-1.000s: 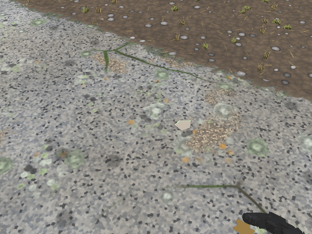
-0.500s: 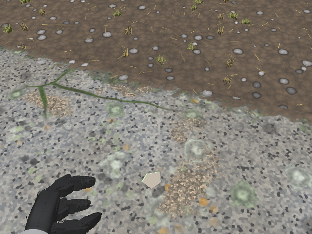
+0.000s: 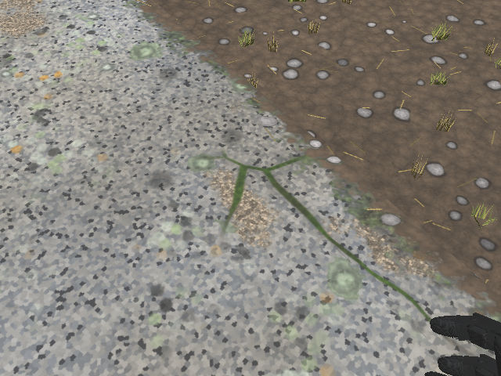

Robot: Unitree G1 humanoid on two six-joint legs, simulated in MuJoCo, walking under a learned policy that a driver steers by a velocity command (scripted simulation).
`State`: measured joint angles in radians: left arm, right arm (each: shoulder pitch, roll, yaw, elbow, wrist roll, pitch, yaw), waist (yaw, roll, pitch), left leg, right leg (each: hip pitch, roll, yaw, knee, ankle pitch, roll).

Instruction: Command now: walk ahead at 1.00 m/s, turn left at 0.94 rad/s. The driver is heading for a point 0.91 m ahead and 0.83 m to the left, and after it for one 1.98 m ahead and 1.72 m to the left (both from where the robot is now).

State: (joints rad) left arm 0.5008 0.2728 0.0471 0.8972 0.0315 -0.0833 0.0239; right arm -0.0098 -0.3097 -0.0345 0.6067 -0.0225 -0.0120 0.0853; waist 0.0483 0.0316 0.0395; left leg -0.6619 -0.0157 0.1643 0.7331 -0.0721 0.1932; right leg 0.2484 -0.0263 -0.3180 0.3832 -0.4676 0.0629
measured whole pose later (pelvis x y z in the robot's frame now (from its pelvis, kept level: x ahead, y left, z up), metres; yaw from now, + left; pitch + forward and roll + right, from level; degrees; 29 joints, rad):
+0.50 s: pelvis +0.46 +0.01 +0.01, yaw +29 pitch +2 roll -1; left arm 0.04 0.28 0.00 0.58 0.05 -0.08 0.02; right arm 0.40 -0.38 -0.09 0.79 0.00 -0.05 0.01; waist -0.09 0.04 0.04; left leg -0.12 -0.15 -0.23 1.03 -0.47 0.14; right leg -0.52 -0.01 0.02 0.65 -0.17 0.04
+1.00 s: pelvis +0.80 +0.27 +0.00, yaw +59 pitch +0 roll +0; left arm 0.36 0.25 0.02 0.77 0.04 -0.06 0.00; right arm 0.18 -0.32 -0.05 0.69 -0.02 0.01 0.03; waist 0.03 0.02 0.07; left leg -0.46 -0.17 0.10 0.74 -0.29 0.22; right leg -0.19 -0.07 -0.03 1.38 -0.37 0.04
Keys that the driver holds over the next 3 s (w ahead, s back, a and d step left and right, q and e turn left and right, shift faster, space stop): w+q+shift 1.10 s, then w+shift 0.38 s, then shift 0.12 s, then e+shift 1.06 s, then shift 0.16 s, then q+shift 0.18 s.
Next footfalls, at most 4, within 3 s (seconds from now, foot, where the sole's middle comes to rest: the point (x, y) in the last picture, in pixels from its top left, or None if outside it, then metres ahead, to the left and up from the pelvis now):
0.02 left None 0.21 0.02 -0.74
0.44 right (292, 302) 0.66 -0.05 -0.74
0.92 left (156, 238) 0.85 0.36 -0.74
1.34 right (85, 151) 1.19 0.67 -0.74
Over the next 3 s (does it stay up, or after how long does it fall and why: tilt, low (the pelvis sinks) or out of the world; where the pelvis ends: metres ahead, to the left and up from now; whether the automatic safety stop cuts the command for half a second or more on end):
stays up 1.18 0.98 0.03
